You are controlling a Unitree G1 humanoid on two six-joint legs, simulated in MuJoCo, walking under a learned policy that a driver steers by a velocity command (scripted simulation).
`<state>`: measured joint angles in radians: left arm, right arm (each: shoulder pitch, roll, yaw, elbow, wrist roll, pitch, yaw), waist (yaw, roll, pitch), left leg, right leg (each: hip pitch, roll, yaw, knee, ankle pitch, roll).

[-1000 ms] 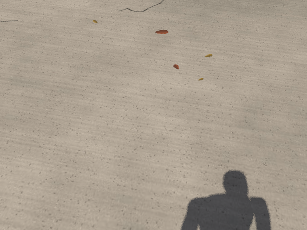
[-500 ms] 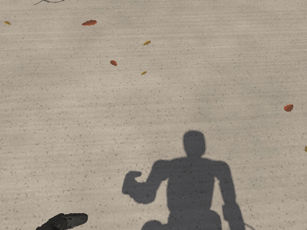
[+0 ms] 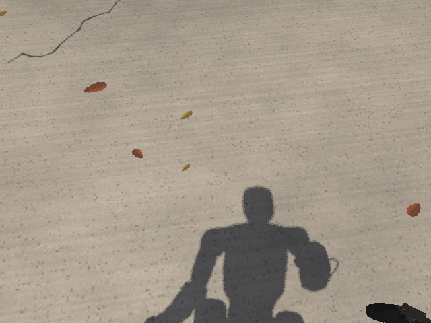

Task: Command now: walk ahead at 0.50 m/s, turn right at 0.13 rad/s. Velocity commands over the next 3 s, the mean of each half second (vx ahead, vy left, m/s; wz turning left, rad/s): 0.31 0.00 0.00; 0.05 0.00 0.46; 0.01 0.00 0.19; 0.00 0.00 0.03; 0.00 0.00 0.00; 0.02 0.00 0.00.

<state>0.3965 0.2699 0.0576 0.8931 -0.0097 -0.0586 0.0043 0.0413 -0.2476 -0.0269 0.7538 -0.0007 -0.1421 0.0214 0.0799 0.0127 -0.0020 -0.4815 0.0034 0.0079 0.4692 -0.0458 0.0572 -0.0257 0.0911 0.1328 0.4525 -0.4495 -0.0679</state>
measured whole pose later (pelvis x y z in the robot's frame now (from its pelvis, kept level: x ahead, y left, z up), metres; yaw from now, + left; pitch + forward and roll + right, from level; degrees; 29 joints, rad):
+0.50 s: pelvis +0.22 +0.00 +0.01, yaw +2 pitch +3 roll +1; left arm 0.07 0.24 0.04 0.76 0.03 -0.07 0.01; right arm 0.30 -0.27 -0.04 0.89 0.01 -0.06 0.00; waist -0.06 0.00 0.02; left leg -0.23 -0.05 -0.03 0.69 -0.47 0.02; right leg -0.46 -0.01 0.00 0.49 -0.07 -0.03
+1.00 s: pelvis +0.23 +0.04 +0.02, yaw +19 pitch +2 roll -3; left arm 0.09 0.30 0.10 0.83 0.01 0.02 0.06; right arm 0.28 -0.28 -0.07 0.72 -0.01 0.01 -0.02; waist -0.02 -0.03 0.02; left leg -0.32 -0.01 -0.04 0.51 -0.23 0.05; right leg -0.60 0.00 0.01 1.09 -0.36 0.03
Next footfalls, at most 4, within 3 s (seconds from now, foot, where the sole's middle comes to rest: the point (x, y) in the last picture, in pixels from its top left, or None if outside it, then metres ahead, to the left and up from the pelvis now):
0.44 right None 0.37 -0.11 -0.76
0.84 left None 0.26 0.14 -0.76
1.28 right None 0.34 -0.08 -0.76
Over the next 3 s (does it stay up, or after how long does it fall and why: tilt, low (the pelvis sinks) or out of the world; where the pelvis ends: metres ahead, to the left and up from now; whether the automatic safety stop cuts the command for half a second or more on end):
stays up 0.27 0.00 0.01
